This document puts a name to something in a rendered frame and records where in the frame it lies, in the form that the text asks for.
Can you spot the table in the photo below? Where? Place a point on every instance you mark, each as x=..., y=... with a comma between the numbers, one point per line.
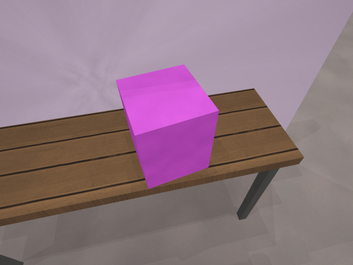
x=61, y=165

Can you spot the carton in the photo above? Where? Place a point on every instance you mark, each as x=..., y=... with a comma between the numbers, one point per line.
x=172, y=122

